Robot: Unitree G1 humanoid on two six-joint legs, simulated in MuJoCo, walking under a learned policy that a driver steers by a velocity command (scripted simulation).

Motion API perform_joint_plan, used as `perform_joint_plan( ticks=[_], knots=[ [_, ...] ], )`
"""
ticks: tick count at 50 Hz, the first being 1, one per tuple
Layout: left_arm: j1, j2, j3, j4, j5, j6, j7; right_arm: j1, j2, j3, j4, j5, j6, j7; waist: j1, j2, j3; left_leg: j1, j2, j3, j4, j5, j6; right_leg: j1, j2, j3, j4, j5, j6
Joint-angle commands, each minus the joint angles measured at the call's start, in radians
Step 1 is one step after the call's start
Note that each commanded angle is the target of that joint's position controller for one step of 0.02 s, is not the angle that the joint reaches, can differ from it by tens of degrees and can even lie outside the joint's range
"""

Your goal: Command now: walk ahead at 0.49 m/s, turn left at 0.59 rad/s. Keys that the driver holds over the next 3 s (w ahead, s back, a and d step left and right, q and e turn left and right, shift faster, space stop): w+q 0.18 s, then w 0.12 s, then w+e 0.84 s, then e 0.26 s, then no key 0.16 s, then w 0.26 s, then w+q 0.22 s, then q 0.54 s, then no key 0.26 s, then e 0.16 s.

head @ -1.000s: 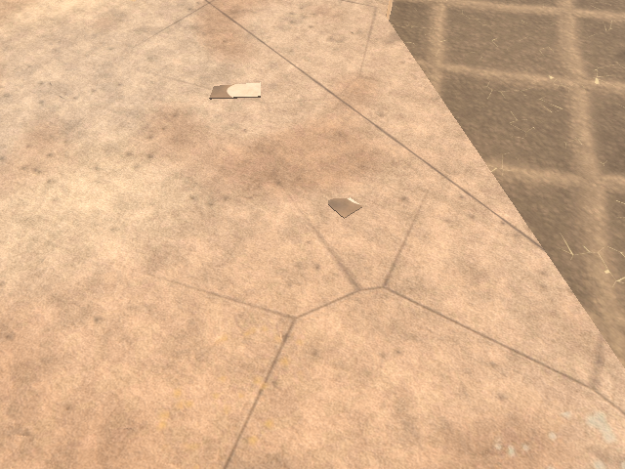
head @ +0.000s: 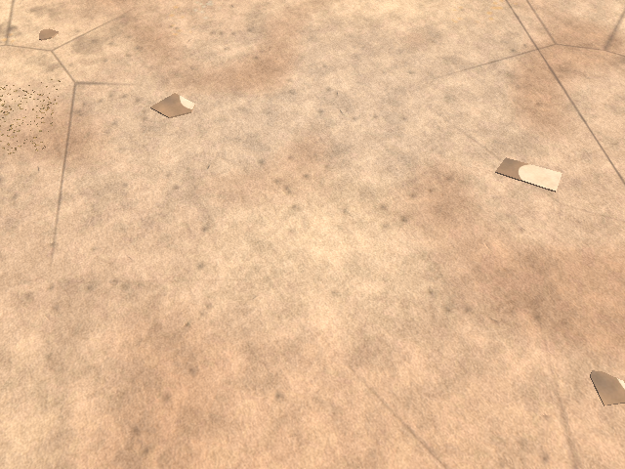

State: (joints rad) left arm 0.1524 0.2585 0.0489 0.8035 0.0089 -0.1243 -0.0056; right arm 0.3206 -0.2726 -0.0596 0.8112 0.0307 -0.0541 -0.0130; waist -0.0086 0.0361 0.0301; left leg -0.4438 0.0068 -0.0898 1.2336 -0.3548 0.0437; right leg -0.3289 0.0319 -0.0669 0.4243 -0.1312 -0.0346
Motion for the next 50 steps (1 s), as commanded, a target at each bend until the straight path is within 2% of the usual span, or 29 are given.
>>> perform_joint_plan(
  ticks=[1, 3, 5, 9, 12, 14, 16, 17, 18, 19, 20, 21, 22, 23, 24, 25, 26, 28, 31, 36, 41, 42, 44, 45, 46, 47, 48, 49, 50],
  knots=[
    [0.029, 0.084, 0.024, -0.020, 0.000, -0.014, -0.005, 0.034, -0.034, -0.015, -0.082, 0.004, 0.006, 0.005, 0.000, -0.113, -0.048, -0.177, 0.122, -0.026, -0.004, 0.057, -0.002, 0.162, -0.283, 0.260, -0.270, 0.020, -0.168],
    [0.039, 0.112, 0.035, -0.002, -0.008, -0.022, -0.007, -0.013, -0.025, -0.011, -0.117, -0.003, 0.017, 0.003, -0.001, -0.098, -0.016, -0.226, 0.139, -0.023, -0.065, 0.094, -0.009, 0.147, -0.296, 0.196, -0.301, 0.083, -0.186],
    [0.054, 0.138, 0.045, 0.010, -0.006, -0.019, -0.005, -0.057, -0.032, -0.010, -0.144, -0.010, 0.017, 0.005, 0.006, -0.080, -0.011, -0.275, 0.146, -0.027, -0.140, 0.172, -0.019, 0.176, -0.306, 0.140, -0.309, 0.133, -0.193],
    [0.072, 0.168, 0.049, 0.018, -0.007, -0.003, 0.001, -0.173, -0.029, -0.003, -0.185, -0.007, 0.001, 0.032, 0.046, -0.077, 0.004, -0.262, 0.132, 0.028, -0.370, 0.367, -0.014, 0.224, -0.277, 0.002, -0.291, 0.188, -0.156],
    [0.136, 0.187, 0.049, 0.041, -0.022, 0.011, -0.002, -0.271, -0.013, 0.008, -0.224, -0.007, -0.003, 0.049, 0.086, -0.072, 0.030, -0.215, 0.104, 0.079, -0.506, 0.362, -0.002, 0.255, -0.286, -0.025, -0.280, 0.146, -0.145],
    [0.164, 0.205, 0.053, 0.060, -0.034, 0.024, -0.005, -0.310, -0.024, 0.007, -0.250, -0.005, -0.003, 0.056, 0.089, -0.081, 0.052, -0.215, 0.088, 0.094, -0.565, 0.287, 0.017, 0.314, -0.316, -0.020, -0.263, 0.144, -0.138],
    [0.173, 0.221, 0.055, 0.076, -0.045, 0.039, -0.004, -0.306, -0.048, -0.001, -0.265, -0.011, -0.005, 0.060, 0.061, -0.100, 0.046, -0.161, 0.054, 0.125, -0.618, 0.178, 0.047, 0.362, -0.340, -0.017, -0.195, 0.288, -0.128],
    [0.161, 0.229, 0.053, 0.082, -0.049, 0.047, -0.003, -0.240, -0.072, -0.015, -0.252, -0.016, -0.009, 0.059, 0.006, -0.113, 0.005, -0.043, 0.020, 0.152, -0.666, 0.167, 0.067, 0.360, -0.329, -0.031, -0.097, 0.456, -0.114],
    [0.156, 0.215, 0.043, 0.089, -0.048, 0.054, -0.002, -0.078, -0.115, -0.042, -0.201, -0.019, -0.012, 0.054, -0.082, -0.101, -0.085, 0.188, -0.026, 0.187, -0.721, 0.224, 0.092, 0.308, -0.284, -0.067, 0.092, 0.588, -0.090],
    [0.161, 0.169, 0.021, 0.075, -0.032, 0.049, -0.001, 0.106, -0.195, -0.074, -0.155, -0.025, -0.009, 0.037, -0.159, -0.044, -0.213, 0.509, 0.070, 0.062, -0.684, 0.271, 0.135, 0.103, -0.230, -0.082, 0.368, 0.428, -0.047],
    [0.259, 0.032, -0.022, 0.040, -0.015, 0.029, -0.013, 0.162, -0.318, -0.092, -0.147, -0.039, -0.009, 0.025, -0.089, 0.234, -0.344, 0.826, 0.382, -0.453, -0.780, 0.152, 0.295, -0.303, -0.051, -0.053, 0.772, -0.314, 0.022],
    [0.210, 0.119, -0.002, 0.061, -0.049, 0.003, -0.016, 0.191, -0.231, -0.070, -0.157, -0.039, -0.020, 0.026, -0.140, 0.147, -0.435, 0.811, 0.432, -0.633, -0.896, 0.167, 0.311, -0.376, -0.026, 0.175, 0.929, -0.456, 0.012],
    [0.135, 0.168, 0.018, 0.029, -0.081, -0.002, -0.017, 0.138, -0.182, -0.052, -0.147, -0.043, -0.027, 0.031, -0.124, 0.114, -0.283, 0.713, 0.398, -0.445, -0.893, 0.253, 0.256, -0.456, -0.070, 0.183, 0.953, -0.386, 0.000],
    [0.096, 0.154, 0.015, 0.018, -0.069, 0.001, -0.012, 0.063, -0.145, -0.041, -0.148, -0.035, -0.032, 0.033, -0.085, 0.069, -0.205, 0.585, 0.354, -0.301, -0.901, 0.324, 0.221, -0.438, -0.122, 0.162, 0.892, -0.299, -0.002],
    [0.081, 0.145, 0.019, 0.021, -0.047, 0.011, -0.007, -0.003, -0.106, -0.032, -0.149, -0.033, -0.036, 0.037, -0.050, 0.048, -0.149, 0.475, 0.312, -0.204, -0.931, 0.358, 0.195, -0.400, -0.154, 0.156, 0.834, -0.234, 0.004],
    [0.111, 0.138, 0.026, 0.032, -0.042, 0.029, -0.006, -0.045, -0.073, -0.024, -0.150, -0.036, -0.045, 0.038, -0.012, 0.069, -0.125, 0.396, 0.282, -0.130, -0.972, 0.365, 0.176, -0.337, -0.178, 0.167, 0.801, -0.179, 0.007],
    [0.136, 0.118, 0.024, 0.042, -0.045, 0.047, -0.006, -0.062, -0.063, -0.025, -0.144, -0.039, -0.056, 0.039, 0.006, 0.067, -0.114, 0.349, 0.271, -0.093, -1.012, 0.363, 0.173, -0.291, -0.180, 0.166, 0.788, -0.141, 0.010],
    [0.145, 0.080, 0.022, 0.044, -0.047, 0.070, -0.006, -0.069, -0.070, -0.031, -0.120, -0.043, -0.074, 0.033, 0.028, 0.035, -0.074, 0.307, 0.267, -0.013, -1.064, 0.415, 0.175, -0.297, -0.175, 0.174, 0.757, -0.092, 0.020],
    [0.085, 0.065, 0.024, 0.022, -0.041, 0.080, -0.003, -0.042, -0.079, -0.038, -0.085, -0.051, -0.077, 0.014, 0.019, 0.020, -0.018, 0.328, 0.257, 0.090, -1.094, 0.444, 0.158, -0.386, -0.162, 0.201, 0.653, 0.029, 0.030],
    [-0.059, 0.036, 0.012, -0.030, -0.027, 0.073, -0.029, -0.016, -0.113, -0.047, -0.050, -0.043, -0.067, -0.005, -0.026, 0.011, 0.042, 0.372, 0.248, 0.223, -1.118, 0.420, 0.123, -0.392, -0.142, 0.124, 0.378, 0.220, 0.020],
    [-0.184, 0.029, 0.004, -0.107, -0.029, 0.070, -0.060, 0.046, -0.138, -0.058, -0.004, -0.024, -0.037, -0.011, -0.067, 0.006, 0.084, 0.526, 0.294, 0.279, -1.048, 0.515, 0.107, -0.441, -0.127, 0.041, 0.256, 0.119, -0.024],
    [-0.188, 0.034, 0.007, -0.120, -0.031, 0.070, -0.066, 0.041, -0.146, -0.060, -0.002, -0.020, -0.030, -0.012, -0.058, 0.014, 0.078, 0.546, 0.298, 0.292, -1.014, 0.598, 0.098, -0.420, -0.114, 0.019, 0.242, 0.075, -0.039],
    [-0.141, 0.063, 0.022, -0.132, -0.035, 0.074, -0.070, 0.015, -0.178, -0.067, -0.008, -0.015, -0.016, -0.018, -0.013, 0.054, 0.018, 0.563, 0.294, 0.318, -0.889, 0.942, 0.076, -0.293, -0.048, -0.047, 0.241, -0.024, -0.078],
    [-0.061, 0.092, 0.039, -0.121, -0.039, 0.076, -0.068, -0.001, -0.194, -0.069, -0.012, -0.012, -0.007, -0.021, 0.036, 0.073, -0.035, 0.557, 0.286, 0.328, -0.769, 1.093, 0.063, -0.183, -0.005, -0.073, 0.243, -0.070, -0.102],
    [0.081, 0.140, 0.066, -0.090, -0.042, 0.077, -0.061, -0.025, -0.204, -0.069, -0.017, -0.006, -0.001, -0.023, 0.120, 0.065, -0.112, 0.497, 0.256, 0.347, -0.576, 1.121, 0.037, 0.020, 0.039, -0.081, 0.181, -0.033, -0.136],
    [0.241, 0.217, 0.103, -0.052, -0.036, 0.084, -0.041, -0.026, -0.193, -0.062, -0.030, -0.011, -0.007, -0.026, 0.194, 0.002, -0.197, 0.289, 0.212, 0.345, -0.295, 0.889, -0.010, 0.319, 0.006, 0.037, 0.134, 0.011, -0.182],
    [0.246, 0.334, 0.123, -0.051, -0.039, 0.085, -0.027, 0.067, -0.028, -0.015, -0.079, -0.051, -0.033, -0.010, 0.076, -0.292, -0.260, -0.185, 0.016, 0.281, 0.092, -0.123, -0.082, 0.662, -0.269, 0.580, 0.081, -0.071, -0.356],
    [0.278, 0.284, 0.102, -0.081, -0.026, 0.069, -0.030, 0.001, -0.068, -0.008, -0.101, -0.015, -0.082, 0.004, 0.119, -0.196, -0.429, -0.313, -0.050, 0.012, 0.233, -0.250, -0.065, 0.756, -0.371, 0.932, -0.103, -0.197, -0.428],
    [0.254, 0.216, 0.085, -0.075, -0.019, 0.058, -0.034, -0.115, -0.119, -0.022, -0.132, 0.022, -0.103, 0.012, 0.144, -0.135, -0.301, -0.403, 0.004, -0.021, 0.217, -0.156, -0.037, 0.690, -0.346, 0.796, -0.137, -0.137, -0.363]
  ],
)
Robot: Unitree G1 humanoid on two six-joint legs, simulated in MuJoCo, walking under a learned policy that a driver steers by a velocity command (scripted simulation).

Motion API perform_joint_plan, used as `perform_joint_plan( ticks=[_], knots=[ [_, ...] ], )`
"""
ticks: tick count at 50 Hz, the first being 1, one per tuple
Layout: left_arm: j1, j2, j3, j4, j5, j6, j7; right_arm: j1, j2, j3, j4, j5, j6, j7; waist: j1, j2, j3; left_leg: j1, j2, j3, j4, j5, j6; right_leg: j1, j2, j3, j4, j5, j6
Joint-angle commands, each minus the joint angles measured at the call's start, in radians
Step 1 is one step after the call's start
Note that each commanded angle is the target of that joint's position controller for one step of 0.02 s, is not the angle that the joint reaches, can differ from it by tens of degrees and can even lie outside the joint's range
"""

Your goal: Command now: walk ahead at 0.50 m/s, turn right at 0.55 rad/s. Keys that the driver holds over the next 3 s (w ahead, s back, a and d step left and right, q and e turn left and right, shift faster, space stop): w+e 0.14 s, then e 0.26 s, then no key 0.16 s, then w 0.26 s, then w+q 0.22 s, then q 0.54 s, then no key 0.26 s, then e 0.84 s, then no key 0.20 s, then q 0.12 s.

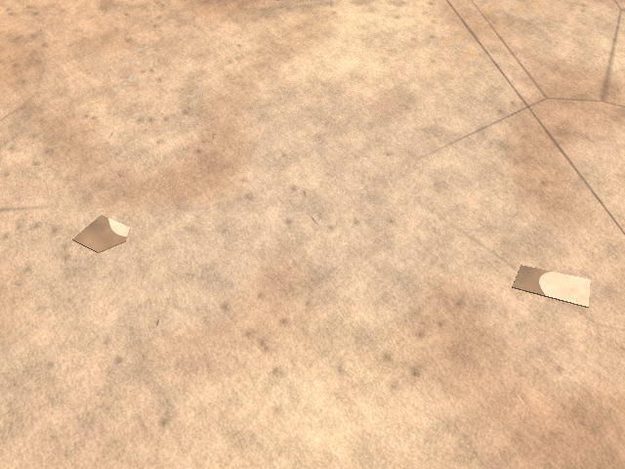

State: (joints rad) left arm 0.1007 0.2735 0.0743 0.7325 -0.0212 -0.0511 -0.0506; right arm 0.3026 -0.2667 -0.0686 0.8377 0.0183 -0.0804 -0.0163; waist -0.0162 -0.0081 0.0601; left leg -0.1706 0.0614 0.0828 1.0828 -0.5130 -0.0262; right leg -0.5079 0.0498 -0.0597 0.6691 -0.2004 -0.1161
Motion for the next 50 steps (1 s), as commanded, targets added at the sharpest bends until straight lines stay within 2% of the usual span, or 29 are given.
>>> perform_joint_plan(
  ticks=[1, 2, 3, 5, 8, 11, 15, 18, 19, 20, 21, 22, 23, 24, 25, 27, 28, 30, 34, 37, 38, 39, 40, 41, 42, 44, 45, 47, 50],
  knots=[
    [0.238, 0.163, 0.048, -0.013, 0.000, -0.022, 0.011, -0.115, -0.119, -0.008, -0.165, 0.026, -0.085, 0.011, 0.105, -0.028, -0.228, -0.657, -0.004, -0.187, 0.276, 0.095, 0.050, 0.716, -0.322, 0.649, -0.376, 0.020, -0.243],
    [0.160, 0.125, 0.037, -0.030, -0.003, -0.024, 0.012, -0.115, -0.124, -0.013, -0.151, -0.004, -0.084, 0.002, 0.057, 0.019, -0.165, -0.589, 0.031, -0.181, 0.191, 0.143, 0.046, 0.563, -0.278, 0.544, -0.379, 0.122, -0.212],
    [0.117, 0.098, 0.027, -0.051, 0.008, -0.026, 0.016, -0.092, -0.137, -0.023, -0.148, -0.019, -0.072, 0.000, 0.018, 0.003, -0.148, -0.509, 0.054, -0.187, 0.138, 0.177, 0.041, 0.461, -0.250, 0.481, -0.398, 0.206, -0.202],
    [0.105, 0.107, 0.029, -0.064, 0.009, -0.029, 0.024, -0.072, -0.124, -0.026, -0.153, -0.028, -0.046, 0.001, -0.010, -0.004, -0.128, -0.451, 0.061, -0.173, 0.057, 0.204, 0.015, 0.363, -0.220, 0.427, -0.433, 0.287, -0.203],
    [0.144, 0.152, 0.039, -0.057, 0.007, -0.029, 0.045, -0.149, -0.087, -0.013, -0.186, -0.038, -0.025, -0.003, 0.002, -0.012, -0.079, -0.457, 0.036, -0.134, -0.113, 0.311, -0.028, 0.269, -0.180, 0.335, -0.436, 0.437, -0.183],
    [0.177, 0.162, 0.044, -0.049, 0.000, -0.003, 0.065, -0.251, -0.052, 0.003, -0.210, -0.041, -0.027, 0.002, 0.039, -0.059, -0.082, -0.363, -0.042, -0.102, -0.364, 0.498, -0.037, 0.217, -0.096, 0.242, -0.358, 0.557, -0.104],
    [0.227, 0.156, 0.044, -0.040, -0.007, 0.031, 0.080, -0.326, -0.079, -0.004, -0.235, -0.021, -0.026, 0.019, 0.072, -0.105, -0.121, -0.304, -0.107, -0.126, -0.537, 0.565, -0.030, 0.287, -0.113, 0.343, -0.269, 0.423, -0.057],
    [0.174, 0.143, 0.043, -0.071, -0.003, 0.042, 0.092, -0.264, -0.124, -0.024, -0.226, -0.027, -0.039, 0.026, 0.025, -0.131, -0.142, -0.244, -0.101, -0.162, -0.631, 0.522, 0.012, 0.366, -0.128, 0.450, -0.143, 0.386, -0.026],
    [0.139, 0.129, 0.038, -0.090, -0.003, 0.041, 0.091, -0.205, -0.136, -0.029, -0.215, -0.037, -0.047, 0.022, -0.015, -0.119, -0.169, -0.141, -0.076, -0.151, -0.707, 0.631, 0.040, 0.352, -0.086, 0.436, -0.051, 0.377, 0.007],
    [0.131, 0.074, 0.020, -0.122, 0.012, 0.036, 0.089, -0.117, -0.189, -0.039, -0.213, -0.060, -0.050, 0.014, -0.042, -0.027, -0.292, 0.102, 0.089, -0.272, -0.658, 0.905, 0.107, 0.247, -0.024, 0.378, 0.173, 0.196, 0.052],
    [0.323, 0.009, 0.002, -0.108, 0.026, 0.031, 0.086, -0.086, -0.208, -0.034, -0.220, -0.082, -0.037, 0.009, 0.040, 0.236, -0.407, 0.384, 0.352, -0.563, -0.594, 1.341, 0.282, 0.002, 0.122, 0.283, 0.450, -0.542, 0.115],
    [0.438, 0.113, 0.010, -0.089, 0.008, 0.030, 0.076, -0.063, -0.198, -0.039, -0.202, -0.045, -0.020, 0.016, 0.059, 0.297, -0.499, 0.412, 0.447, -0.771, -0.618, 1.086, 0.379, -0.082, 0.056, 0.287, 0.631, -0.543, 0.141],
    [0.350, 0.182, 0.029, -0.072, -0.005, 0.046, 0.078, -0.119, -0.131, -0.024, -0.230, -0.032, -0.008, 0.013, 0.025, 0.175, -0.395, 0.325, 0.365, -0.669, -0.656, 0.846, 0.347, -0.136, 0.014, 0.266, 0.705, -0.443, 0.174],
    [0.250, 0.192, 0.034, -0.085, -0.003, 0.067, 0.084, -0.159, -0.087, -0.006, -0.236, -0.035, 0.009, 0.010, 0.007, 0.099, -0.301, 0.218, 0.288, -0.535, -0.679, 0.700, 0.294, -0.154, -0.009, 0.222, 0.693, -0.372, 0.189],
    [0.201, 0.177, 0.034, -0.094, 0.003, 0.086, 0.090, -0.188, -0.070, 0.007, -0.236, -0.038, 0.022, 0.011, 0.010, 0.075, -0.233, 0.104, 0.234, -0.463, -0.708, 0.629, 0.271, -0.134, -0.026, 0.208, 0.662, -0.337, 0.197],
    [0.202, 0.107, 0.017, -0.104, 0.007, 0.102, 0.087, -0.227, -0.089, 0.007, -0.218, -0.047, 0.035, 0.013, 0.048, 0.115, -0.147, -0.092, 0.146, -0.328, -0.768, 0.593, 0.239, -0.008, -0.039, 0.161, 0.508, -0.293, 0.194],
    [0.217, 0.072, 0.006, -0.100, 0.009, 0.099, 0.087, -0.234, -0.091, 0.005, -0.211, -0.049, 0.035, 0.014, 0.056, 0.136, -0.150, -0.120, 0.121, -0.279, -0.777, 0.622, 0.238, 0.045, -0.037, 0.133, 0.417, -0.287, 0.194],
    [0.224, 0.037, -0.011, -0.088, 0.019, 0.088, 0.083, -0.221, -0.098, 0.001, -0.194, -0.042, 0.033, 0.019, 0.047, 0.152, -0.195, -0.133, 0.109, -0.247, -0.805, 0.467, 0.247, 0.137, -0.052, 0.096, 0.245, -0.263, 0.180],
    [0.185, 0.091, -0.003, -0.094, 0.017, 0.065, 0.063, -0.177, -0.175, -0.022, -0.176, -0.005, 0.043, 0.019, 0.022, 0.183, -0.182, -0.147, 0.163, -0.333, -0.874, 0.080, 0.257, 0.229, -0.044, 0.049, 0.023, -0.171, 0.121],
    [0.232, 0.075, -0.003, -0.060, 0.027, 0.045, 0.055, -0.171, -0.153, -0.013, -0.160, 0.009, 0.050, 0.016, 0.067, 0.145, -0.129, -0.271, 0.129, -0.301, -0.851, -0.080, 0.190, 0.397, -0.027, 0.017, -0.169, -0.104, 0.051],
    [0.275, 0.081, -0.002, -0.051, 0.030, 0.038, 0.058, -0.188, -0.112, 0.000, -0.165, 0.004, 0.046, 0.016, 0.090, 0.112, -0.122, -0.347, 0.092, -0.263, -0.774, -0.081, 0.143, 0.473, -0.076, 0.087, -0.222, -0.158, 0.016],
    [0.368, 0.131, 0.007, -0.037, 0.036, 0.031, 0.066, -0.232, -0.031, 0.024, -0.190, -0.008, 0.036, 0.023, 0.118, -0.064, -0.129, -0.495, -0.002, -0.150, -0.490, -0.038, 0.075, 0.573, -0.265, 0.345, -0.355, -0.328, -0.050],
    [0.363, 0.249, 0.041, -0.031, 0.035, 0.029, 0.059, -0.263, -0.060, 0.012, -0.228, 0.008, 0.012, 0.026, 0.117, -0.264, -0.019, -0.700, -0.099, -0.053, -0.301, 0.002, 0.057, 0.515, -0.427, 0.667, -0.521, -0.553, -0.167],
    [0.317, 0.208, 0.031, -0.047, 0.042, 0.006, 0.064, -0.277, -0.136, -0.012, -0.224, 0.014, -0.005, 0.025, 0.100, -0.182, 0.050, -0.733, -0.031, -0.143, -0.176, 0.063, 0.066, 0.471, -0.428, 0.679, -0.542, -0.524, -0.178],
    [0.270, 0.160, 0.018, -0.050, 0.035, -0.012, 0.068, -0.227, -0.143, -0.018, -0.203, 0.016, -0.008, 0.032, 0.057, -0.171, 0.044, -0.771, -0.018, -0.166, -0.140, 0.154, 0.072, 0.505, -0.394, 0.591, -0.526, -0.443, -0.143],
    [0.246, 0.122, 0.008, -0.053, 0.018, -0.027, 0.067, -0.190, -0.127, -0.018, -0.166, -0.002, -0.003, 0.038, 0.052, -0.126, 0.014, -0.764, 0.003, -0.168, -0.132, 0.272, 0.054, 0.550, -0.340, 0.429, -0.528, -0.243, -0.086],
    [0.254, 0.112, 0.005, -0.050, 0.024, -0.031, 0.068, -0.190, -0.107, -0.014, -0.156, -0.004, -0.001, 0.042, 0.054, -0.106, 0.001, -0.730, 0.002, -0.162, -0.119, 0.331, 0.044, 0.538, -0.318, 0.353, -0.530, -0.129, -0.070],
    [0.270, 0.111, 0.008, -0.040, 0.032, -0.035, 0.068, -0.194, -0.078, -0.006, -0.154, 0.003, 0.007, 0.050, 0.060, -0.093, -0.014, -0.673, -0.009, -0.151, -0.144, 0.414, 0.021, 0.507, -0.290, 0.230, -0.536, 0.002, -0.056],
    [0.283, 0.132, 0.016, -0.025, 0.030, -0.036, 0.067, -0.250, -0.058, 0.005, -0.180, 0.004, 0.019, 0.056, 0.085, -0.100, 0.003, -0.597, -0.009, -0.123, -0.266, 0.501, 0.002, 0.461, -0.277, 0.114, -0.541, 0.079, -0.044]
  ],
)
Over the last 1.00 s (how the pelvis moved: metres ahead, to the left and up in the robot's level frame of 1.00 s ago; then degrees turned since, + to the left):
0.53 0.06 -0.02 -8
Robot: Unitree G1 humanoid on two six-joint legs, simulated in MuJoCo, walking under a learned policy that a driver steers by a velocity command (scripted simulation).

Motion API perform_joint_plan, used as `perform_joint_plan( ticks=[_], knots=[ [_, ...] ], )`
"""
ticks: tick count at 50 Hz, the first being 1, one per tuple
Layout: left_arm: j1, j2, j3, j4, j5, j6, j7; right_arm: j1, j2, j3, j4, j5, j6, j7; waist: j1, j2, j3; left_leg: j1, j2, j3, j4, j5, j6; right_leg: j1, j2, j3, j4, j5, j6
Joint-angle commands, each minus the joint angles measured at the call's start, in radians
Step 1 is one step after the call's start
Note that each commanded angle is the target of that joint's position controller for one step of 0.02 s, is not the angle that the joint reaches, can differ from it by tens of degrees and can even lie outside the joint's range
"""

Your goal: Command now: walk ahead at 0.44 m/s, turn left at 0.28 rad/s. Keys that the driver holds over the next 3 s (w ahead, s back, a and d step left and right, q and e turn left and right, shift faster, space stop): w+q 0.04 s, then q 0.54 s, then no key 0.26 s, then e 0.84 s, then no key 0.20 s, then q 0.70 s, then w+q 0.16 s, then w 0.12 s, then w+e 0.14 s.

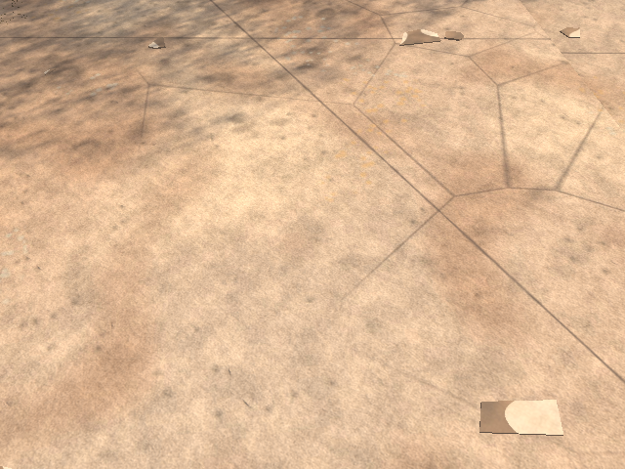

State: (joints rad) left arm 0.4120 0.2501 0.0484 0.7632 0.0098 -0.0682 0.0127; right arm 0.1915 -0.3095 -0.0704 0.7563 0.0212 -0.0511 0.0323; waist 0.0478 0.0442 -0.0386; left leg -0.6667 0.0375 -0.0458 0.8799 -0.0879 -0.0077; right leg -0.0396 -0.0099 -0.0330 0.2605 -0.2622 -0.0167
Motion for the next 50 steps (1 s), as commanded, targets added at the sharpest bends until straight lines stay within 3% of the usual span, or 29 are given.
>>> perform_joint_plan(
  ticks=[1, 4, 6, 8, 9, 10, 11, 12, 13, 14, 15, 17, 19, 21, 26, 30, 33, 34, 35, 36, 37, 38, 40, 42, 44, 46, 48, 49, 50],
  knots=[
    [-0.021, 0.164, 0.045, -0.048, -0.004, -0.019, 0.003, -0.163, -0.009, 0.012, -0.111, 0.000, -0.009, 0.011, 0.031, -0.155, 0.111, -0.084, 0.016, 0.016, -0.106, 0.092, -0.015, -0.011, -0.221, 0.064, -0.131, 0.156, -0.141],
    [-0.017, 0.184, 0.052, -0.027, -0.011, -0.010, 0.005, -0.212, -0.001, 0.020, -0.142, -0.004, -0.010, 0.027, 0.045, -0.144, 0.148, -0.022, 0.010, 0.058, -0.216, 0.080, 0.009, -0.012, -0.235, -0.001, -0.091, 0.271, -0.126],
    [-0.030, 0.207, 0.058, -0.021, -0.021, 0.003, 0.012, -0.213, -0.021, 0.013, -0.164, -0.007, -0.012, 0.040, 0.029, -0.163, 0.136, 0.038, -0.008, 0.090, -0.252, 0.029, 0.034, 0.007, -0.247, -0.030, -0.009, 0.469, -0.105],
    [-0.062, 0.230, 0.065, -0.032, -0.031, 0.014, 0.025, -0.110, -0.069, -0.011, -0.153, -0.015, -0.012, 0.046, -0.034, -0.187, 0.045, 0.192, -0.067, 0.133, -0.285, -0.013, 0.069, 0.028, -0.234, -0.063, 0.166, 0.782, -0.067],
    [-0.074, 0.225, 0.063, -0.041, -0.033, 0.020, 0.031, 0.024, -0.109, -0.036, -0.115, -0.017, -0.012, 0.040, -0.102, -0.162, -0.032, 0.363, -0.113, 0.148, -0.343, 0.043, 0.095, -0.002, -0.196, -0.096, 0.340, 0.843, -0.036],
    [-0.051, 0.203, 0.054, -0.052, -0.022, 0.013, 0.033, 0.132, -0.169, -0.060, -0.095, -0.016, -0.007, 0.021, -0.154, -0.095, -0.106, 0.601, -0.076, 0.064, -0.369, 0.227, 0.136, -0.164, -0.146, -0.112, 0.575, 0.681, 0.018],
    [0.042, 0.063, 0.011, -0.093, 0.043, -0.004, 0.021, 0.166, -0.284, -0.072, -0.099, -0.023, 0.002, -0.006, -0.071, 0.235, -0.237, 0.939, 0.216, -0.321, -0.276, 0.729, 0.277, -0.514, -0.007, -0.103, 0.974, -0.304, 0.088],
    [0.093, 0.113, 0.003, -0.090, 0.013, -0.023, 0.007, 0.174, -0.265, -0.060, -0.145, -0.028, -0.001, 0.000, -0.100, 0.219, -0.497, 1.058, 0.379, -0.695, -0.409, 0.580, 0.459, -0.611, 0.076, 0.122, 1.212, -0.460, 0.104],
    [-0.022, 0.195, 0.027, -0.096, -0.025, -0.025, 0.003, 0.132, -0.205, -0.051, -0.153, -0.028, 0.002, 0.002, -0.140, 0.078, -0.414, 0.972, 0.304, -0.558, -0.445, 0.471, 0.402, -0.656, 0.013, 0.170, 1.223, -0.361, 0.086],
    [-0.094, 0.189, 0.022, -0.122, -0.029, -0.020, 0.011, 0.073, -0.160, -0.040, -0.151, -0.011, 0.005, -0.002, -0.119, 0.028, -0.269, 0.839, 0.244, -0.440, -0.457, 0.375, 0.348, -0.698, -0.019, 0.138, 1.158, -0.274, 0.072],
    [-0.123, 0.180, 0.022, -0.117, -0.013, -0.009, 0.025, 0.024, -0.134, -0.031, -0.158, -0.003, 0.010, -0.008, -0.091, -0.036, -0.172, 0.686, 0.201, -0.374, -0.482, 0.347, 0.314, -0.679, -0.052, 0.127, 1.093, -0.216, 0.076],
    [-0.109, 0.189, 0.030, -0.126, 0.000, 0.020, 0.036, -0.037, -0.130, -0.029, -0.172, -0.023, 0.021, -0.015, -0.027, 0.000, -0.100, 0.451, 0.154, -0.316, -0.540, 0.325, 0.300, -0.552, -0.064, 0.129, 0.999, -0.165, 0.075],
    [-0.081, 0.150, 0.021, -0.119, 0.007, 0.034, 0.039, -0.062, -0.134, -0.033, -0.171, -0.032, 0.020, -0.019, -0.001, 0.023, -0.090, 0.353, 0.130, -0.272, -0.550, 0.393, 0.301, -0.495, -0.048, 0.108, 0.896, -0.154, 0.085],
    [-0.102, 0.133, 0.015, -0.124, 0.014, 0.040, 0.046, -0.057, -0.150, -0.039, -0.165, -0.027, 0.024, -0.029, -0.005, 0.021, -0.107, 0.338, 0.119, -0.268, -0.540, 0.402, 0.298, -0.492, -0.028, 0.106, 0.802, -0.120, 0.099],
    [-0.205, 0.124, 0.013, -0.155, 0.005, 0.053, 0.038, -0.074, -0.152, -0.042, -0.176, -0.010, 0.065, -0.056, -0.037, 0.059, -0.093, 0.304, 0.069, -0.335, -0.556, -0.065, 0.239, -0.473, 0.003, 0.133, 0.616, 0.004, 0.103],
    [-0.235, 0.132, 0.019, -0.169, -0.005, 0.034, 0.024, -0.052, -0.148, -0.042, -0.175, -0.012, 0.081, -0.057, -0.060, 0.104, -0.081, 0.357, 0.074, -0.403, -0.511, -0.079, 0.223, -0.412, 0.026, 0.132, 0.453, -0.035, 0.086],
    [-0.187, 0.134, 0.029, -0.157, 0.000, 0.017, 0.010, -0.037, -0.101, -0.022, -0.171, -0.004, 0.090, -0.057, -0.029, 0.094, -0.090, 0.354, 0.029, -0.392, -0.404, -0.012, 0.160, -0.213, -0.003, 0.116, 0.160, 0.121, 0.038],
    [-0.185, 0.195, 0.040, -0.173, 0.021, 0.018, 0.014, 0.013, -0.052, -0.005, -0.168, -0.016, 0.089, -0.055, -0.055, -0.040, -0.111, 0.280, -0.039, -0.309, -0.267, -0.212, 0.098, -0.111, -0.183, 0.271, 0.108, 0.211, -0.027],
    [-0.219, 0.255, 0.056, -0.163, 0.050, 0.030, 0.014, 0.019, -0.052, -0.008, -0.192, -0.012, 0.078, -0.054, -0.105, -0.323, -0.043, 0.125, -0.185, -0.115, -0.129, -0.446, 0.039, -0.126, -0.326, 0.477, 0.064, 0.386, -0.183],
    [-0.210, 0.193, 0.045, -0.177, 0.047, 0.029, 0.014, 0.002, -0.133, -0.029, -0.184, -0.029, 0.066, -0.053, -0.056, -0.298, -0.067, 0.107, -0.141, -0.118, 0.091, -0.538, -0.010, -0.142, -0.393, 0.562, 0.054, 0.411, -0.273],
    [-0.217, 0.175, 0.040, -0.181, 0.032, 0.029, 0.016, -0.002, -0.165, -0.045, -0.168, -0.018, 0.066, -0.051, -0.050, -0.222, -0.060, 0.092, -0.138, -0.125, 0.208, -0.503, -0.027, -0.142, -0.356, 0.500, 0.075, 0.412, -0.264],
    [-0.245, 0.162, 0.037, -0.183, 0.018, 0.030, 0.017, 0.017, -0.146, -0.045, -0.141, -0.014, 0.077, -0.055, -0.064, -0.163, -0.049, 0.093, -0.129, -0.122, 0.260, -0.462, -0.047, -0.144, -0.297, 0.416, 0.095, 0.399, -0.221],
    [-0.271, 0.137, 0.026, -0.176, -0.001, 0.036, 0.017, 0.023, -0.086, -0.030, -0.127, -0.015, 0.095, -0.058, -0.070, -0.152, -0.033, 0.108, -0.118, -0.105, 0.265, -0.397, -0.073, -0.153, -0.238, 0.318, 0.112, 0.439, -0.182],
    [-0.287, 0.117, 0.021, -0.169, 0.004, 0.048, 0.014, 0.009, -0.028, -0.009, -0.130, -0.012, 0.098, -0.054, -0.072, -0.189, -0.040, 0.193, -0.094, -0.033, 0.102, -0.365, -0.087, -0.165, -0.175, 0.224, 0.117, 0.447, -0.159],
    [-0.255, 0.101, 0.017, -0.150, 0.001, 0.057, 0.008, -0.039, 0.027, 0.014, -0.140, -0.021, 0.093, -0.047, -0.040, -0.248, -0.056, 0.309, -0.061, 0.005, -0.128, -0.376, -0.091, -0.159, -0.147, 0.218, 0.124, 0.417, -0.159],
    [-0.225, 0.141, 0.028, -0.139, -0.013, 0.067, 0.004, -0.031, -0.003, 0.002, -0.128, -0.014, 0.087, -0.043, -0.036, -0.271, -0.042, 0.385, -0.078, 0.035, -0.336, -0.266, -0.080, -0.148, -0.148, 0.263, 0.143, 0.360, -0.166],
    [-0.188, 0.171, 0.038, -0.134, -0.029, 0.065, 0.004, 0.000, -0.055, -0.014, -0.112, -0.019, 0.081, -0.044, -0.046, -0.240, -0.021, 0.503, -0.076, 0.024, -0.511, -0.081, -0.029, -0.209, -0.141, 0.302, 0.153, 0.314, -0.128],
    [-0.184, 0.167, 0.035, -0.140, -0.023, 0.056, 0.000, 0.028, -0.102, -0.025, -0.119, -0.029, 0.080, -0.052, -0.050, -0.180, -0.047, 0.595, 0.003, -0.034, -0.488, -0.001, 0.009, -0.280, -0.130, 0.303, 0.178, 0.241, -0.083],
    [-0.186, 0.125, 0.024, -0.162, -0.012, 0.040, -0.008, 0.034, -0.177, -0.044, -0.110, -0.043, 0.085, -0.062, -0.020, 0.005, -0.057, 0.624, 0.106, -0.108, -0.441, 0.093, 0.076, -0.371, -0.039, 0.199, 0.261, 0.136, -0.028]
  ],
)
Over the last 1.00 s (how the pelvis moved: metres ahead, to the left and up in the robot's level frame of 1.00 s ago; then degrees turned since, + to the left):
0.34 -0.02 0.03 -18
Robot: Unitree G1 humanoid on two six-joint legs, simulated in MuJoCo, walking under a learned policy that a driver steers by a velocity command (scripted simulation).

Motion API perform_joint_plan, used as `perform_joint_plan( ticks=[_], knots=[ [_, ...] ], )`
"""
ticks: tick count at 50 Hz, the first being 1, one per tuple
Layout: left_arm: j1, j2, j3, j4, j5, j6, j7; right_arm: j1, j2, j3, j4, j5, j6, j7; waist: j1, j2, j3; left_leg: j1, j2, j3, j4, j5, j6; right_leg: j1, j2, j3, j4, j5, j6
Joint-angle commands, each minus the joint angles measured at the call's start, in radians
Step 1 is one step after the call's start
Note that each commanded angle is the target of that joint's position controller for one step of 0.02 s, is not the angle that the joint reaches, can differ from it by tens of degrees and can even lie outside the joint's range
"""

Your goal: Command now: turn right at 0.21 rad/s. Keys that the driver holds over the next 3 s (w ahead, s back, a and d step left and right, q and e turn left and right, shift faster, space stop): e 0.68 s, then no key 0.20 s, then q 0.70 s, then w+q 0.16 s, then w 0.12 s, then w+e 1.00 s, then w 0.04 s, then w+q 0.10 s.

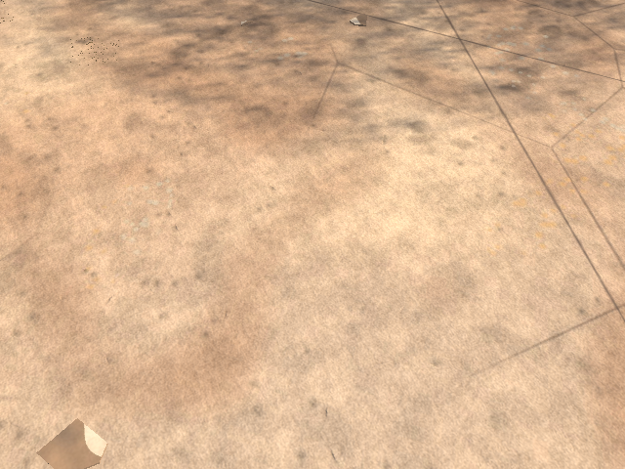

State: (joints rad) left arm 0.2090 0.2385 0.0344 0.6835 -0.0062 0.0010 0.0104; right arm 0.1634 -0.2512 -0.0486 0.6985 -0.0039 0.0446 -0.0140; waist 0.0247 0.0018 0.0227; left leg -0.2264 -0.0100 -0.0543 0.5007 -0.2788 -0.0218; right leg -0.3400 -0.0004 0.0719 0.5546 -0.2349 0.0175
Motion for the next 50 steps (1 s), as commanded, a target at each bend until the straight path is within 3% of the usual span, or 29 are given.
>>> perform_joint_plan(
  ticks=[1, 2, 3, 4, 6, 9, 12, 14, 15, 16, 17, 18, 19, 20, 21, 24, 29, 33, 37, 40, 41, 42, 43, 44, 45, 47, 49, 50],
  knots=[
    [-0.028, 0.121, 0.033, -0.096, 0.001, -0.035, -0.005, 0.074, -0.215, -0.069, -0.034, -0.018, -0.007, -0.013, -0.023, 0.193, -0.111, 0.098, 0.207, -0.159, -0.111, 0.204, 0.167, -0.078, 0.016, -0.011, 0.040, -0.059, -0.017],
    [-0.051, 0.153, 0.044, -0.100, 0.002, -0.032, -0.003, 0.033, -0.179, -0.059, -0.050, -0.018, -0.010, -0.013, -0.033, 0.202, -0.068, 0.071, 0.254, -0.203, -0.150, 0.191, 0.205, -0.107, 0.020, -0.034, 0.112, -0.123, 0.000],
    [-0.059, 0.161, 0.053, -0.100, -0.001, -0.024, 0.000, 0.011, -0.170, -0.058, -0.059, -0.017, -0.015, -0.019, -0.039, 0.210, -0.052, 0.072, 0.279, -0.218, -0.155, 0.229, 0.221, -0.142, 0.019, -0.052, 0.201, -0.177, 0.003],
    [-0.061, 0.159, 0.059, -0.104, -0.003, -0.012, 0.003, 0.009, -0.166, -0.057, -0.063, -0.014, -0.023, -0.025, -0.051, 0.221, -0.040, 0.083, 0.313, -0.232, -0.154, 0.336, 0.244, -0.184, 0.013, -0.048, 0.306, -0.270, 0.010],
    [-0.037, 0.140, 0.063, -0.107, -0.007, 0.008, 0.002, 0.008, -0.168, -0.058, -0.054, -0.004, -0.040, -0.031, -0.041, 0.170, -0.036, 0.120, 0.351, -0.211, -0.132, 0.519, 0.265, -0.248, -0.021, -0.019, 0.441, -0.336, 0.022],
    [-0.032, 0.103, 0.050, -0.115, -0.012, 0.023, -0.010, -0.043, -0.178, -0.066, -0.052, 0.008, -0.032, -0.031, -0.035, 0.162, -0.050, 0.105, 0.301, -0.089, -0.110, 0.557, 0.228, -0.176, -0.035, -0.070, 0.354, -0.253, 0.029],
    [-0.030, 0.124, 0.058, -0.135, -0.020, 0.029, -0.031, -0.037, -0.195, -0.074, -0.043, 0.019, -0.017, -0.030, -0.042, 0.183, -0.081, 0.112, 0.297, -0.040, -0.072, 0.522, 0.206, -0.072, -0.017, -0.121, 0.185, -0.160, 0.009],
    [0.035, 0.133, 0.070, -0.118, -0.013, 0.034, -0.034, -0.040, -0.192, -0.072, -0.035, 0.038, -0.018, -0.029, -0.005, 0.148, -0.096, 0.063, 0.273, 0.011, 0.016, 0.408, 0.154, 0.068, 0.027, -0.160, -0.018, 0.006, -0.030],
    [0.059, 0.167, 0.084, -0.119, -0.004, 0.032, -0.024, 0.020, -0.161, -0.066, -0.013, 0.031, -0.024, -0.023, -0.006, 0.044, -0.102, -0.024, 0.219, 0.079, 0.146, 0.245, 0.088, 0.184, 0.015, -0.084, -0.116, 0.165, -0.064],
    [0.082, 0.310, 0.115, -0.149, 0.000, 0.029, -0.005, 0.032, -0.091, -0.043, -0.045, -0.026, -0.029, -0.018, -0.032, -0.288, -0.115, -0.307, 0.093, 0.176, 0.474, -0.230, -0.027, 0.358, -0.262, 0.312, -0.154, 0.586, -0.179],
    [0.114, 0.312, 0.103, -0.163, 0.033, 0.007, -0.020, -0.080, -0.113, -0.044, -0.086, -0.022, -0.037, -0.025, 0.038, -0.292, -0.161, -0.424, -0.009, 0.023, 0.665, -0.443, -0.046, 0.306, -0.402, 0.515, -0.195, 0.660, -0.376],
    [0.100, 0.281, 0.093, -0.162, 0.041, -0.014, -0.028, -0.105, -0.152, -0.055, -0.085, -0.002, -0.035, -0.028, 0.041, -0.171, -0.141, -0.447, 0.014, -0.032, 0.758, -0.399, -0.041, 0.290, -0.365, 0.460, -0.208, 0.563, -0.377],
    [0.054, 0.256, 0.086, -0.157, 0.028, -0.024, -0.024, -0.096, -0.163, -0.060, -0.073, 0.005, -0.032, -0.031, 0.012, -0.120, -0.107, -0.453, 0.034, -0.040, 0.755, -0.309, -0.031, 0.265, -0.308, 0.378, -0.200, 0.472, -0.321],
    [0.011, 0.238, 0.081, -0.160, 0.010, -0.021, -0.016, -0.080, -0.163, -0.064, -0.051, 0.000, -0.028, -0.038, -0.007, -0.071, -0.095, -0.450, 0.049, -0.045, 0.718, -0.231, -0.033, 0.250, -0.259, 0.326, -0.198, 0.390, -0.270],
    [-0.023, 0.228, 0.074, -0.165, -0.003, -0.015, -0.008, -0.070, -0.170, -0.068, -0.045, -0.004, -0.025, -0.041, -0.024, -0.085, -0.088, -0.421, 0.051, -0.046, 0.685, -0.171, -0.039, 0.217, -0.227, 0.293, -0.203, 0.376, -0.246],
    [-0.029, 0.215, 0.067, -0.174, 0.003, -0.003, 0.010, -0.041, -0.139, -0.062, -0.026, 0.004, -0.029, -0.031, -0.035, -0.112, -0.116, -0.358, 0.016, -0.030, 0.630, -0.079, -0.059, 0.201, -0.178, 0.256, -0.214, 0.355, -0.238],
    [-0.015, 0.231, 0.077, -0.176, 0.002, 0.012, 0.026, -0.091, -0.123, -0.053, -0.032, 0.006, -0.037, -0.027, -0.009, -0.132, -0.098, -0.332, -0.004, -0.050, 0.397, -0.058, -0.077, 0.202, -0.162, 0.324, -0.225, 0.156, -0.241],
    [-0.027, 0.240, 0.084, -0.184, 0.005, 0.022, 0.022, -0.099, -0.129, -0.054, -0.031, 0.010, -0.053, -0.015, 0.000, -0.149, -0.083, -0.255, -0.022, -0.058, 0.279, -0.086, -0.066, 0.148, -0.149, 0.397, -0.221, 0.071, -0.247],
    [-0.048, 0.226, 0.078, -0.188, 0.003, 0.032, 0.014, -0.068, -0.137, -0.054, -0.021, 0.016, -0.071, 0.003, 0.002, -0.160, -0.116, -0.165, -0.021, -0.042, 0.168, -0.090, -0.042, 0.170, -0.150, 0.438, -0.174, 0.186, -0.242],
    [-0.067, 0.201, 0.065, -0.180, -0.011, 0.040, 0.014, -0.012, -0.122, -0.050, -0.007, 0.007, -0.083, 0.018, -0.041, -0.134, -0.120, 0.007, -0.010, -0.013, -0.103, 0.107, 0.001, 0.126, -0.103, 0.415, -0.114, 0.217, -0.187],
    [-0.030, 0.173, 0.055, -0.171, -0.003, 0.037, 0.015, -0.003, -0.155, -0.054, -0.012, -0.010, -0.085, 0.016, -0.029, -0.069, -0.128, 0.096, 0.086, -0.093, -0.150, 0.197, 0.036, 0.065, -0.060, 0.370, -0.060, 0.091, -0.133],
    [0.032, 0.131, 0.041, -0.166, 0.017, 0.031, 0.012, -0.023, -0.214, -0.058, -0.032, -0.025, -0.080, 0.010, 0.026, 0.155, -0.131, 0.158, 0.267, -0.278, -0.185, 0.371, 0.123, -0.033, 0.071, 0.218, 0.125, -0.214, -0.068],
    [-0.017, 0.190, 0.063, -0.189, 0.007, 0.023, 0.017, -0.030, -0.212, -0.056, -0.019, -0.044, -0.080, 0.012, 0.008, 0.273, -0.067, 0.038, 0.375, -0.432, -0.217, 0.387, 0.285, -0.118, 0.126, 0.116, 0.260, -0.397, -0.014],
    [-0.017, 0.251, 0.083, -0.168, 0.009, 0.021, 0.022, -0.060, -0.184, -0.050, -0.036, -0.031, -0.084, 0.010, -0.006, 0.188, -0.047, 0.018, 0.367, -0.409, -0.220, 0.332, 0.310, -0.122, 0.085, 0.126, 0.415, -0.377, 0.021],
    [-0.018, 0.239, 0.085, -0.149, 0.009, 0.022, 0.022, -0.078, -0.151, -0.039, -0.033, -0.018, -0.084, 0.006, -0.001, 0.142, -0.050, 0.021, 0.310, -0.348, -0.206, 0.291, 0.273, -0.120, 0.078, 0.137, 0.463, -0.323, 0.040],
    [0.013, 0.146, 0.061, -0.116, 0.025, 0.036, 0.021, -0.117, -0.099, -0.012, -0.027, 0.001, -0.086, 0.009, 0.019, 0.125, -0.049, 0.030, 0.230, -0.262, -0.190, 0.285, 0.217, -0.084, 0.025, 0.108, 0.407, -0.247, 0.082],
    [-0.031, 0.086, 0.038, -0.120, 0.022, 0.027, 0.012, -0.103, -0.124, -0.018, -0.018, 0.008, -0.069, 0.012, -0.003, 0.152, -0.037, 0.031, 0.154, -0.196, -0.160, 0.356, 0.191, -0.014, 0.012, 0.018, 0.214, -0.226, 0.095],
    [-0.069, 0.085, 0.038, -0.130, 0.016, 0.020, 0.012, -0.064, -0.161, -0.031, -0.014, 0.009, -0.058, 0.010, -0.032, 0.169, -0.039, 0.056, 0.147, -0.208, -0.139, 0.388, 0.198, -0.001, 0.026, -0.009, 0.140, -0.232, 0.094]
  ],
)
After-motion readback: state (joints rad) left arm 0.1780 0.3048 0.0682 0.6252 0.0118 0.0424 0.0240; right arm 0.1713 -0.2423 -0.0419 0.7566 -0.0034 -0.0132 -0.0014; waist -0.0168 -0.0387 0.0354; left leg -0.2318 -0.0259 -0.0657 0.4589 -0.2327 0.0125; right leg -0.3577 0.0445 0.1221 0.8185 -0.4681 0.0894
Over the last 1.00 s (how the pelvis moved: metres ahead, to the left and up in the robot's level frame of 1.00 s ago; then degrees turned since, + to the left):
0.21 0.05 -0.02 23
